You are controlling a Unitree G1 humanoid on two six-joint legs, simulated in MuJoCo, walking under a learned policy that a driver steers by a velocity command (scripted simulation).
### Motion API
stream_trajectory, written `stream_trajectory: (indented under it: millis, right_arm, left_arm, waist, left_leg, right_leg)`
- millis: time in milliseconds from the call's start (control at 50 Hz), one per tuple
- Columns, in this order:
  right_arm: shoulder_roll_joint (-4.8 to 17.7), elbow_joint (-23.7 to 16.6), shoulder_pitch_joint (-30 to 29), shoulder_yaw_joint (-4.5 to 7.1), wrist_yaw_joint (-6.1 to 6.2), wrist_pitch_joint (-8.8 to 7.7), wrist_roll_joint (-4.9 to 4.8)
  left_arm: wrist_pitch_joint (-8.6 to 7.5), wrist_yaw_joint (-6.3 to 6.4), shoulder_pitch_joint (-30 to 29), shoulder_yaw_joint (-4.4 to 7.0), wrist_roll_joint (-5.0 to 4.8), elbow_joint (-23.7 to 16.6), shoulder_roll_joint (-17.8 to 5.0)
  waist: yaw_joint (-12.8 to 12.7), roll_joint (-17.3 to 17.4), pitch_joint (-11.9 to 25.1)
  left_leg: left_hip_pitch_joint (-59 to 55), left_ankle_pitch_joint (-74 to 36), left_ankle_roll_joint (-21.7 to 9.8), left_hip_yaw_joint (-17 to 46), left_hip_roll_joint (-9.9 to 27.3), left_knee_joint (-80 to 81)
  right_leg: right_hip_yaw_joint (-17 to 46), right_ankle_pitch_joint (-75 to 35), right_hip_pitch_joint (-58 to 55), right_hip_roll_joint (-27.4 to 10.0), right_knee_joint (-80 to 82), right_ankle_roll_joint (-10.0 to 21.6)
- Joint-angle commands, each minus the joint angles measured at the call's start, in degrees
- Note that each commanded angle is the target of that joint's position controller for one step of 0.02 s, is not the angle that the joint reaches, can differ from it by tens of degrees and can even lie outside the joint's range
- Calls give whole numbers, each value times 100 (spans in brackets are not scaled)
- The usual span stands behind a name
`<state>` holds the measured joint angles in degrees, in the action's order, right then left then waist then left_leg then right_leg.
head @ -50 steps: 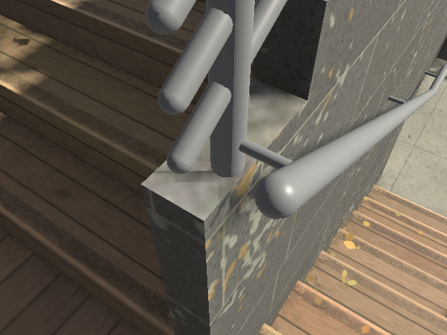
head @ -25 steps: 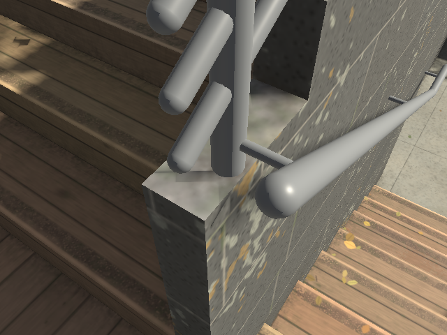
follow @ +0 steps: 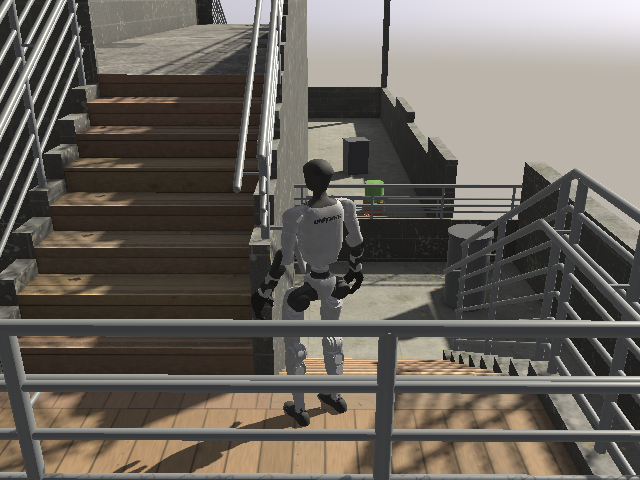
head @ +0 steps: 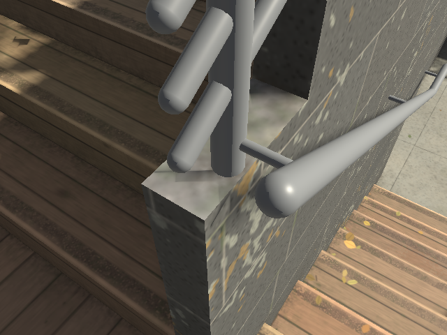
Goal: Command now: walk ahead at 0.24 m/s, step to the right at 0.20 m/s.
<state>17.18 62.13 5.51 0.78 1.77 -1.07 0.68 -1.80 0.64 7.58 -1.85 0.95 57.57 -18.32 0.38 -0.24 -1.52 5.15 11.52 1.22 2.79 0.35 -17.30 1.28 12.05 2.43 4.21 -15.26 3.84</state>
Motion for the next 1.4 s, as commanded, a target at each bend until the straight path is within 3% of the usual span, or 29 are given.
stream_trajectory:
  millis: [20, 40, 60, 80, 100, 120, 140, 160, 180, 200, 220, 240, 260, 300, 340, 380, 400, 440, 460, 560, 580, 680, 700, 760, 800, 920, 1260, 1280, 1400]
  right_arm:
    - [972, -473, -398, 179, 57, -122, 165]
    - [1179, -341, 13, 255, 92, -71, 67]
    - [765, -8, -109, 86, 28, -9, -183]
    - [421, -70, -169, 34, -24, -20, -151]
    - [513, -518, -347, 64, -11, -139, 170]
    - [1009, -385, -130, 197, 49, -89, 124]
    - [1236, -313, 82, 268, 92, -44, 75]
    - [1681, -216, -434, 444, -147, 177, -126]
    - [975, -393, -232, 358, -236, 271, 9]
    - [786, -313, 114, 314, -194, 329, 105]
    - [125, -309, 184, 122, -85, 273, -130]
    - [307, -396, 114, 103, -33, 229, -116]
    - [371, -429, 4, 92, -18, 187, -75]
    - [538, -259, 85, 86, 29, 209, 48]
    - [472, -151, 383, 47, 29, 124, 3]
    - [956, -220, 166, 76, -3, -16, 109]
    - [1210, -223, -134, 132, -35, 4, 46]
    - [782, -219, -132, 68, -103, -57, 59]
    - [823, -163, -20, 78, -87, -87, 37]
    - [628, -49, 100, 10, -84, -143, 20]
    - [516, -205, -212, -50, -106, -156, -14]
    - [665, -185, -167, -48, -146, -183, -52]
    - [565, -315, -348, -98, -154, -191, 28]
    - [590, -378, -534, -149, -171, -191, -15]
    - [685, -222, -330, -134, -156, -140, -128]
    - [663, -278, -552, -158, -188, -132, -53]
    - [688, -295, -599, -184, -179, -132, -30]
    - [859, -84, -226, -104, -146, -124, 17]
    - [566, -278, -691, -198, -161, -118, -27]
  left_arm:
    - [60, 44, -128, 239, -102, -145, -1009]
    - [131, 13, 96, 327, -110, -86, -1159]
    - [-137, -33, -212, -13, 190, -519, -204]
    - [-222, 2, -290, 24, 135, -437, -557]
    - [10, 71, -140, 214, -182, -41, -1087]
    - [96, 39, 125, 307, -168, -31, -1213]
    - [148, 5, 127, 326, -97, -89, -1121]
    - [0, 198, 720, 333, 225, -246, -950]
    - [30, 338, 1146, 493, 96, -57, -1616]
    - [98, 395, 1065, 528, 40, -92, -1577]
    - [72, 286, 174, 298, -81, -313, -720]
    - [126, 242, -328, 171, -37, -409, -277]
    - [197, 271, -426, 129, 41, -319, -367]
    - [147, 196, -109, 151, 88, -256, -575]
    - [102, 118, -74, 247, -17, -211, -827]
    - [72, 33, 366, 287, 11, -192, -861]
    - [130, 50, 673, 215, 20, -10, -538]
    - [149, 63, 248, 292, 10, 12, -825]
    - [142, 45, 192, 328, -20, -18, -850]
    - [52, 3, 218, 321, -29, 76, -676]
    - [41, -25, -40, 259, -77, -78, -544]
    - [0, -51, 84, 276, -71, -41, -680]
    - [49, -17, 90, 252, -89, 19, -632]
    - [35, -37, -119, 214, -89, -162, -576]
    - [-5, -96, -103, 202, -93, -243, -531]
    - [-10, -102, -160, 200, -71, -315, -532]
    - [-23, -57, -109, 255, -75, -434, -425]
    - [-27, -6, 232, 337, 1, -246, -603]
    - [2, -44, -186, 271, -93, -430, -288]
  waist:
    - [113, -375, 249]
    - [154, -165, 290]
    - [-303, 1055, 569]
    - [-115, 443, 347]
    - [265, -845, 208]
    - [125, -445, 222]
    - [155, -95, 214]
    - [-655, 1478, 152]
    - [-479, 54, 240]
    - [-342, 168, 523]
    - [15, -654, 385]
    - [200, -940, 275]
    - [325, -1036, 95]
    - [60, -754, 97]
    - [184, -584, 147]
    - [-234, 37, 226]
    - [-351, 616, 119]
    - [-109, 176, -68]
    - [-81, 239, 30]
    - [-44, 295, 42]
    - [-78, 319, 28]
    - [-68, 206, 194]
    - [-6, 57, 246]
    - [-41, 226, 276]
    - [-99, 270, 368]
    - [-118, 67, 280]
    - [-120, 21, 396]
    - [-88, 24, 428]
    - [-119, 0, 258]
  left_leg:
    - [-94, -1758, -352, 696, 900, -49]
    - [-329, -2035, -548, 878, 1061, -200]
    - [255, -1044, -217, 349, 366, 103]
    - [226, -761, -61, 389, 328, 265]
    - [-95, -1308, -224, 517, 805, 154]
    - [-235, -1761, -433, 680, 940, -115]
    - [-326, -2022, -593, 920, 1107, -238]
    - [1532, -53, -204, -275, -144, -1322]
    - [2586, 1799, -35, -270, -375, -2692]
    - [2509, 1994, 0, 239, -303, -3740]
    - [1348, 1867, 74, 474, -121, -3522]
    - [975, 1682, 106, 381, -19, -2931]
    - [689, 1469, 26, 166, 74, -2305]
    - [338, 953, -10, -83, 29, -1405]
    - [-282, -825, -145, -151, 182, -25]
    - [-740, -2578, -284, 690, 1005, -275]
    - [188, -2186, -572, 785, 1064, -315]
    - [520, -1170, -345, 661, 814, -10]
    - [483, -1051, -310, 641, 739, 55]
    - [372, -813, -278, 609, 689, 197]
    - [476, -931, -284, 612, 706, 299]
    - [273, -1087, -307, 592, 689, 315]
    - [239, -1064, -319, 654, 779, 383]
    - [336, -1148, -306, 615, 727, 449]
    - [225, -1044, -329, 484, 591, 427]
    - [268, -876, -374, 491, 593, 445]
    - [373, -782, -392, 529, 551, 432]
    - [253, -656, -397, 526, 511, 310]
    - [599, -578, -398, 556, 526, 438]
  right_leg:
    - [531, -1593, 84, -773, -9, -80]
    - [469, -1198, 329, -710, -174, -40]
    - [1053, -1833, -520, -1391, 343, -189]
    - [1190, -2322, -400, -1511, 165, -201]
    - [554, -1943, 12, -799, 37, -77]
    - [523, -1472, 200, -735, -72, -42]
    - [458, -1082, 453, -685, -193, -34]
    - [1789, -3166, -963, -1988, -333, 141]
    - [2497, -5474, -1513, -2796, -765, 667]
    - [2108, -5980, -1244, -2924, -909, 1106]
    - [863, -5665, 64, -2185, -570, 1113]
    - [631, -4324, 476, -1724, -338, 808]
    - [454, -3582, 638, -1403, -162, 558]
    - [589, -3028, 561, -1361, -236, 394]
    - [655, -2071, 721, -1273, -405, 116]
    - [605, 5, 1124, -793, -372, -171]
    - [490, 295, 445, -735, 55, -233]
    - [525, -150, 104, -802, -76, -232]
    - [544, -289, 2, -852, -103, -233]
    - [550, -392, 25, -956, 35, -272]
    - [561, -518, -19, -989, 130, -286]
    - [524, -561, -24, -1024, 153, -337]
    - [501, -553, 2, -958, 231, -343]
    - [505, -719, -132, -1042, 297, -343]
    - [461, -708, -78, -1124, 195, -340]
    - [469, -569, 207, -1123, 168, -366]
    - [466, -481, 217, -1157, 47, -348]
    - [451, -409, 275, -1136, -45, -360]
    - [469, -429, 273, -1137, 30, -351]
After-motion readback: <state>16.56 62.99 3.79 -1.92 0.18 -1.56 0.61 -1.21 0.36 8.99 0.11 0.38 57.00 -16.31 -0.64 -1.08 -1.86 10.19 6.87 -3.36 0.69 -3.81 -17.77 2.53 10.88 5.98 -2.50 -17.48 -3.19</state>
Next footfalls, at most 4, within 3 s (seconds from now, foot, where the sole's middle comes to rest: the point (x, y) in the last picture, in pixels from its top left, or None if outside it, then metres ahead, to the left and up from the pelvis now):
none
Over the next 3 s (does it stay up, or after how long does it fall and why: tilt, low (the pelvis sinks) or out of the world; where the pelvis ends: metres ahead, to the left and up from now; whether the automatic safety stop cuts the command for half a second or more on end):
stays up -0.03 0.07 0.00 its command is cut before an obstacle after 0.8 s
